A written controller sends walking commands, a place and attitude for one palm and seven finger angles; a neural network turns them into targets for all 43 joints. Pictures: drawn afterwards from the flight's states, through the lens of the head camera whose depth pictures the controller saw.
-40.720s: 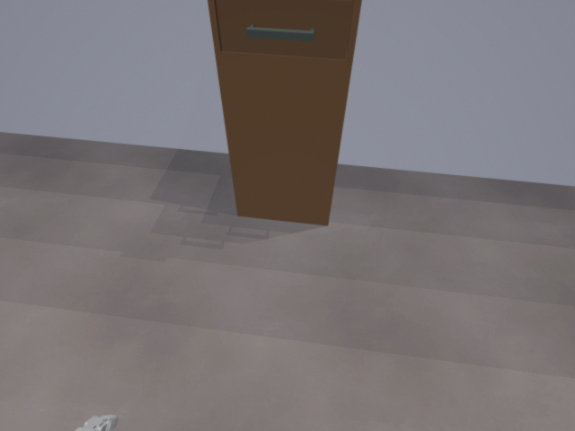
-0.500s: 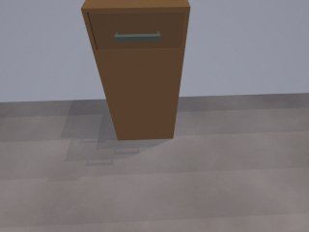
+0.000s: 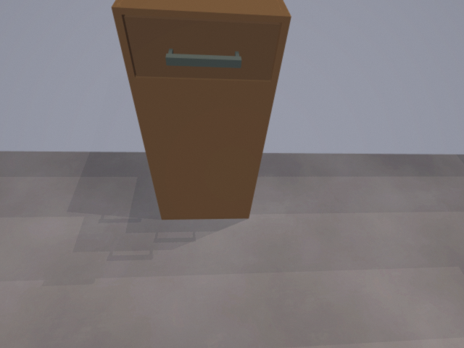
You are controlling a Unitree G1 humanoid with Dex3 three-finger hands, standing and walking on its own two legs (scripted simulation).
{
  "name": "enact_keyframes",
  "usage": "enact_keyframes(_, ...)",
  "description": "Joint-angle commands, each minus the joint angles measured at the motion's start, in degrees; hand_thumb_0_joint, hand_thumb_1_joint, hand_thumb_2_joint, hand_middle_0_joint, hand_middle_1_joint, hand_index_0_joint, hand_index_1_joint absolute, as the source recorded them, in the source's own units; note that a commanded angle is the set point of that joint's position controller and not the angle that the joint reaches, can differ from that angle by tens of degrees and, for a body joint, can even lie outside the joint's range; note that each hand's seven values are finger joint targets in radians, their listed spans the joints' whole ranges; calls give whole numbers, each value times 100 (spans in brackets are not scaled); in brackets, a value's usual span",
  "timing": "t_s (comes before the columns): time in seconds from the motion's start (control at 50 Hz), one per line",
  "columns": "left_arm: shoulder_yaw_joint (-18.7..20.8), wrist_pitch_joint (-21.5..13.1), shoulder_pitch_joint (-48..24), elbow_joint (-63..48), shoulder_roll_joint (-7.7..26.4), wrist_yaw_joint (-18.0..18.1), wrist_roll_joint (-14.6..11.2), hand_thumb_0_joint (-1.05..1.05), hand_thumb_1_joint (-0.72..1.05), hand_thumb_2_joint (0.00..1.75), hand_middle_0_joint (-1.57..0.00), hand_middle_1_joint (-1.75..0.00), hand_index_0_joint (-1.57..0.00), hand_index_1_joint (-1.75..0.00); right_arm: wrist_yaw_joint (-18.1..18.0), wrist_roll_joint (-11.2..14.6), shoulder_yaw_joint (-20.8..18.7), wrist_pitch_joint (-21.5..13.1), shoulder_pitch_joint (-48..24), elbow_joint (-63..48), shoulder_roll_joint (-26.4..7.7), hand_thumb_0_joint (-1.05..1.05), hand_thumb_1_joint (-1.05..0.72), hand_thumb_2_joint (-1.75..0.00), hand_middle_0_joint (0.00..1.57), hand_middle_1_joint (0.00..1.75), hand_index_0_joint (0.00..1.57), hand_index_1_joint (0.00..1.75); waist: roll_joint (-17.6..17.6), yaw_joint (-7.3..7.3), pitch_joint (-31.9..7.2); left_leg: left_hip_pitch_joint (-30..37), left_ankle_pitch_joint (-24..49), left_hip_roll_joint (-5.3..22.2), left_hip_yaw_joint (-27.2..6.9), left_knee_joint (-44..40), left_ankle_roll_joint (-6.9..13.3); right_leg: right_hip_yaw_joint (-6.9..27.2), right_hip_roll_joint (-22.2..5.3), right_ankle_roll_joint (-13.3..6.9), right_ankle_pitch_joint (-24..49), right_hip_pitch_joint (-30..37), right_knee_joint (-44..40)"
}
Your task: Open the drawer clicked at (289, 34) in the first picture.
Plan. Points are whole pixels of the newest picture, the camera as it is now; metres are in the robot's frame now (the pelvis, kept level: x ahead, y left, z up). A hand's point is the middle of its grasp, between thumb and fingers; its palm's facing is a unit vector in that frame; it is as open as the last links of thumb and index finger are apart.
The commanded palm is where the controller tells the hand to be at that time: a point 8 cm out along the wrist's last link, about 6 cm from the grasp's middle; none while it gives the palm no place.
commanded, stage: take the last steps up to it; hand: left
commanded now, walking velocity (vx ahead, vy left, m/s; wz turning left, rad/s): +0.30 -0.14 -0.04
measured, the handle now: (204, 57) +0.78 +0.11 +0.11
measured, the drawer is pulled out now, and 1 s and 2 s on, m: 0.00 0.00 0.00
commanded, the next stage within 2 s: come to a stop and stand still in 0.50 s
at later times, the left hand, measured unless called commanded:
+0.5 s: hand (191, 305) +0.24 +0.09 -0.17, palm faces +0.03 -0.98 -0.21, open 7.2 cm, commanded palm none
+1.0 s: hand (200, 270) +0.30 +0.07 -0.14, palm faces +0.11 -0.95 -0.30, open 7.4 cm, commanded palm none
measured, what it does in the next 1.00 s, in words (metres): walks ahead: right foot, then left foot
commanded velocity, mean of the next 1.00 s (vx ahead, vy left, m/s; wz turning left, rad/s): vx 0.01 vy -0.01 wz -0.01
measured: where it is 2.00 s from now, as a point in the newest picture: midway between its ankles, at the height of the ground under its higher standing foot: (250, 342)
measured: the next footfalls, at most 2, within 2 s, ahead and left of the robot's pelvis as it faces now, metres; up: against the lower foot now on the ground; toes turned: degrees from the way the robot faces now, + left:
right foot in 0.32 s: +0.24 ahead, -0.20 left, +0.00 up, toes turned -5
left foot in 0.62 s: +0.28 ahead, +0.01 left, +0.00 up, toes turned +10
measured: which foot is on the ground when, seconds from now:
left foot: down 0.00-0.32, up 0.34-0.60, down 0.62-0.82, up 0.84-1.00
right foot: down 0.00-0.00, up 0.02-0.30, down 0.32-0.62, up 0.64-0.78, down 0.80-1.00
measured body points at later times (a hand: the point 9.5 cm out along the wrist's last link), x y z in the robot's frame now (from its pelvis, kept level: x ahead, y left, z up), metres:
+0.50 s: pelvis +0.17 -0.10 +0.00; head +0.22 -0.09 +0.45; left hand +0.24 +0.14 -0.15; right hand +0.16 -0.33 -0.15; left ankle +0.13 +0.03 -0.66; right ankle +0.20 -0.19 -0.72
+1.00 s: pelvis +0.29 -0.13 +0.02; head +0.37 -0.15 +0.46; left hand +0.30 +0.12 -0.12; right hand +0.40 -0.38 -0.14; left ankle +0.24 +0.00 -0.66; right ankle +0.27 -0.24 -0.72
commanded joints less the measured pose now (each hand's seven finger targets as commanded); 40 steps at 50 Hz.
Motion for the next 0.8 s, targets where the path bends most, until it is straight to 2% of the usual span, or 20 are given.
enact_keyframes(0.0, 121, -217, -1245, -831, 586, -10, 33, 0, 90, 90, -20, -30, -20, -30, -305, -34, -188, -129, 2244, 492, -1099, 0, -90, -90, 20, 30, 20, 30, 1304, -680, 680, 1910, 5905, 2450, -2743, -1525, 1232, 661, -339, 47, -365, -3679, 3521)
enact_keyframes(0.02, 147, -177, -1167, -828, 503, -41, 47, 0, 90, 90, -20, -30, -20, -30, -330, -23, -183, -177, 2016, 366, -975, 0, -90, -90, 20, 30, 20, 30, 772, -533, 714, 1508, 5339, 2388, -2374, -1577, 1094, 738, -528, 69, -65, -3583, 3592)
enact_keyframes(0.08, 111, -76, -1159, -929, 159, -210, 55, 0, 90, 90, -20, -30, -20, -30, -330, -4, -176, -308, 1355, 173, -896, 0, -90, -90, 20, 30, 20, 30, 906, -175, 754, 1026, 3597, 1866, -1470, -2038, 704, 621, -746, 228, 653, -3473, 2968)
enact_keyframes(0.18, 42, -97, -1428, -1086, 2, -258, -1, 0, 90, 90, -20, -30, -20, -30, -224, -2, -183, -277, 1193, 53, -923, 0, -90, -90, 20, 30, 20, 30, 1260, -142, 633, 269, 3602, 1362, -451, -2003, 539, -97, -520, 222, 1129, -2080, 912)
enact_keyframes(0.22, 84, -114, -1077, -969, 124, -244, -2, 0, 90, 90, -20, -30, -20, -30, -191, 39, -236, -219, 1097, 36, -1084, 0, -90, -90, 20, 30, 20, 30, 1287, 31, 424, 118, 4291, 1363, -277, -1546, 531, -416, -180, 152, 1177, -1139, 466)
enact_keyframes(0.26, 202, -204, -42, -662, 438, -201, 2, 0, 90, 90, -20, -30, -20, -30, -141, 103, -290, -169, 924, -28, -1114, 0, -90, -90, 20, 30, 20, 30, 846, 529, -154, -197, 4540, 1086, -31, -316, 270, -518, 36, 94, 1722, 409, -252)
enact_keyframes(0.28, 333, -270, 786, -409, 772, -150, 26, 0, 90, 90, -20, -30, -20, -30, -90, 163, -284, -177, 797, -78, -986, 0, -90, -90, 20, 30, 20, 30, 380, 898, -544, -1017, 3582, 858, 166, 885, 105, 94, -477, -124, 1728, 1642, -462)
enact_keyframes(0.3, 501, -313, 1272, -303, 1422, -58, 57, 0, 90, 90, -20, -30, -20, -30, -50, 239, -186, -200, 859, -290, -425, 0, -90, -90, 20, 30, 20, 30, -1422, 990, -1043, -2161, -191, 76, 337, 3053, -78, 2559, -2255, -743, 1844, 2225, -1279)
enact_keyframes(0.32, 460, -281, 1018, -340, 1487, -20, -25, 0, 90, 90, -20, -30, -20, -30, -65, 244, -204, -161, 603, -483, -442, 0, -90, -90, 20, 30, 20, 30, -1194, 869, -998, -2392, -1080, 196, -244, 4188, 82, 3254, -2718, -969, 1523, 1687, -1860)
enact_keyframes(0.38, 250, -228, -494, -713, 860, 113, 57, 0, 90, 90, -20, -30, -20, -30, -25, 113, -250, -59, 195, -596, -290, 0, -90, -90, 20, 30, 20, 30, -504, 156, 238, -2144, -509, 869, -512, 3766, 80, 2148, -2317, -860, 980, -769, -2025)
enact_keyframes(0.48, 175, -307, -850, -794, 606, 79, 106, 0, 90, 90, -20, -30, -20, -30, 82, 53, -202, 113, 536, -568, -33, 0, -90, -90, 20, 30, 20, 30, -157, -334, 25, -548, 248, 568, 165, 1416, -24, 952, -1709, -688, 1062, -1839, -2225)
enact_keyframes(0.56, 126, -248, -773, -783, 480, 7, 5, 0, 90, 90, -20, -30, -20, -30, 80, 35, -209, -6, 624, -556, -309, 0, -90, -90, 20, 30, 20, 30, 61, -410, 14, 642, 1169, 310, 294, -525, -73, 621, -1158, -406, 420, -1999, -1521)
enact_keyframes(0.58, 87, -219, -683, -856, 251, -24, -18, 0, 90, 90, -20, -30, -20, -30, 41, 9, -285, -73, 803, -517, -751, 0, -90, -90, 20, 30, 20, 30, 1077, -453, 53, 892, 1112, 935, -798, -1195, 220, 378, -720, -141, 445, -2334, -540)
enact_keyframes(0.6, 48, -219, -648, -992, 41, -40, -67, 0, 90, 90, -20, -30, -20, -30, -19, -47, -369, -120, 957, -554, -1292, 0, -90, -90, 20, 30, 20, 30, 2137, -471, -2, 1061, 2040, 2219, -2385, -1816, 897, -135, -262, 241, 170, -2745, 715)
enact_keyframes(0.62, 39, -220, -861, -1072, 237, -10, -36, 0, 90, 90, -20, -30, -20, -30, -98, -26, -349, -69, 704, -620, -1274, 0, -90, -90, 20, 30, 20, 30, 1630, -389, 116, 731, 3717, 2552, -2336, -1873, 1327, 319, -387, 320, -649, -2584, 1465)
enact_keyframes(0.64, 9, -185, -815, -1011, 187, 30, -6, 0, 90, 90, -20, -30, -20, -30, -170, -22, -238, -78, 331, -715, -1114, 0, -90, -90, 20, 30, 20, 30, 1276, -210, 196, 462, 5302, 2307, -1807, -1632, 1298, 529, -564, 390, -561, -2272, 1517)
enact_keyframes(0.68, 7, -157, -608, -852, 225, 87, -28, 0, 90, 90, -20, -30, -20, -30, -221, 54, -123, -103, -285, -760, -906, 0, -90, -90, 20, 30, 20, 30, 1848, 12, 158, 519, 7245, 1739, -709, -1162, 853, 382, -652, 481, -420, -1628, 453)
enact_keyframes(0.72, 62, -106, -294, -799, 423, 112, -30, 0, 90, 90, -20, -30, -20, -30, -217, 134, -212, 9, -473, -789, -1083, 0, -90, -90, 20, 30, 20, 30, 1448, 119, -190, 1009, 6926, 1299, -318, -712, 454, 153, -460, 474, 964, -1225, -735)
enact_keyframes(0.74, 133, -113, -47, -768, 590, 125, -2, 0, 90, 90, -20, -30, -20, -30, -214, 176, -300, 81, -526, -855, -1202, 0, -90, -90, 20, 30, 20, 30, 975, 175, -500, 983, 6324, 1062, -140, -296, 251, 180, -466, 436, 2740, -797, -1002)
enact_keyframes(0.78, 260, -113, -24, -863, 1090, 176, 57, 0, 90, 90, -20, -30, -20, -30, -196, 210, -440, 191, -537, -1081, -1180, 0, -90, -90, 20, 30, 20, 30, -439, 164, -821, -175, 3819, 436, 254, 348, -95, 1124, -1440, -38, 7065, 241, -465)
